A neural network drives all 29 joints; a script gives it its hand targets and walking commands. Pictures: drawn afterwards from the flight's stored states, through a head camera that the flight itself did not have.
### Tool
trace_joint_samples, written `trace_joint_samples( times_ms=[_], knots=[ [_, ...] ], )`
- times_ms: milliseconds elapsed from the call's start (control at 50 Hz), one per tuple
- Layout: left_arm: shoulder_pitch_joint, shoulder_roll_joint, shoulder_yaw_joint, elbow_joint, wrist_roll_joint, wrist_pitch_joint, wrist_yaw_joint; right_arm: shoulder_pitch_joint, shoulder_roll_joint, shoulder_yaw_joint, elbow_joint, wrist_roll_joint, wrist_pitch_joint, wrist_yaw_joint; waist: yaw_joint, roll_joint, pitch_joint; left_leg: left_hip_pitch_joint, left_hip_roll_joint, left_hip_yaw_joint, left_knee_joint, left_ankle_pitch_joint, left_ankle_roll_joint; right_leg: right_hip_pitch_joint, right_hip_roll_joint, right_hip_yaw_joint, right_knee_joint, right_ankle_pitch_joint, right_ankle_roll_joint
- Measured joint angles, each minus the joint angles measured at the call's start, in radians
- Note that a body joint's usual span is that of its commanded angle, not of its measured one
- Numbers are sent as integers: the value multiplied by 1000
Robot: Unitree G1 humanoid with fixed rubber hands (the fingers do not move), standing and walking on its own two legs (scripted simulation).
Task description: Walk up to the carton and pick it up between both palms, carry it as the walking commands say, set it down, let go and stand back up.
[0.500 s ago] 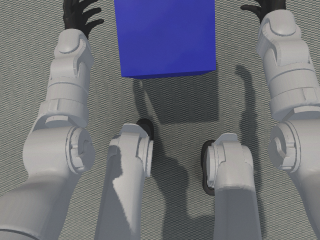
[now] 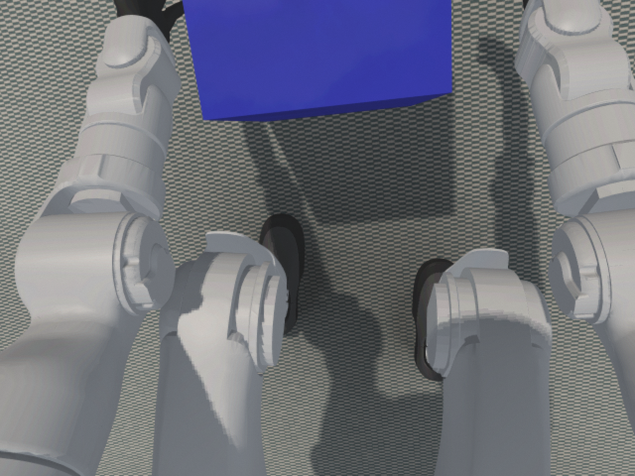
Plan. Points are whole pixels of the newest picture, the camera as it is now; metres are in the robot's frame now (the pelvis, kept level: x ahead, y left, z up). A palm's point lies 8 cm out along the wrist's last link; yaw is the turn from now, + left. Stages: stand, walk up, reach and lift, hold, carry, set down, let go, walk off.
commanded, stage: reach and lift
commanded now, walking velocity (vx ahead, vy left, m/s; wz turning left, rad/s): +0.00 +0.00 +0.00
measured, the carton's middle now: (323, 15) +0.53 +0.08 -0.25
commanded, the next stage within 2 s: none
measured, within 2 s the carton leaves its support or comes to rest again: leaves its support in 1.40 s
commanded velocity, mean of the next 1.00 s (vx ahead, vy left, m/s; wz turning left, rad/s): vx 0.00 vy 0.00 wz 0.00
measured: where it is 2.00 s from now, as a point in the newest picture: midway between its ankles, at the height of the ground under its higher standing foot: (355, 315)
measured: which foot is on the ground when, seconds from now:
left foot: down 0.00-1.00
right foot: down 0.00-1.00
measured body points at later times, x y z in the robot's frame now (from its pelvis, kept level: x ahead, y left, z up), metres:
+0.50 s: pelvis -0.01 +0.00 +0.00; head +0.37 +0.01 +0.23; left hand +0.52 +0.23 -0.19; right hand +0.57 -0.09 -0.19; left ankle +0.13 +0.14 -0.34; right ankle +0.09 -0.13 -0.34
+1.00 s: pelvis +0.00 +0.00 +0.00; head +0.37 +0.02 +0.24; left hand +0.52 +0.23 -0.19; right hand +0.57 -0.07 -0.19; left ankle +0.13 +0.14 -0.34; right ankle +0.09 -0.13 -0.34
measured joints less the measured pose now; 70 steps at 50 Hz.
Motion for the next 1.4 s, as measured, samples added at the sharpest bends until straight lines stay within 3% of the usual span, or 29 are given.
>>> trace_joint_samples(
  times_ms=[360,800,940,1120,1240,1400],
  knots=[
    [-48,19,-49,44,-28,7,-8,-73,14,11,60,15,12,-7,5,-9,25,8,9,-1,-9,25,-1,-2,-12,-12,-7,34,-14],
    [-66,-29,-67,27,-12,0,44,-101,92,-22,76,-47,-8,-37,4,-9,45,31,-3,5,-22,16,2,24,-20,-4,-22,23,-9],
    [-54,-37,-31,4,32,45,31,-105,121,-108,83,-127,25,-24,8,-14,31,25,-2,2,-4,7,1,17,-7,-1,-9,21,-6],
    [-20,-46,18,-63,122,153,-36,-32,164,-229,-22,-230,84,11,16,-10,-7,8,-4,-3,22,-8,-6,-6,5,-1,16,12,-8],
    [4,-52,26,-94,143,179,-49,7,182,-243,-68,-236,102,6,21,-18,-23,8,-7,-14,27,-21,-19,-11,12,-9,19,7,-16],
    [41,-64,11,-159,126,214,-39,42,183,-203,-104,-192,126,-38,25,-29,-42,14,-14,-28,22,-27,-34,-12,24,-14,9,11,-19]
  ],
)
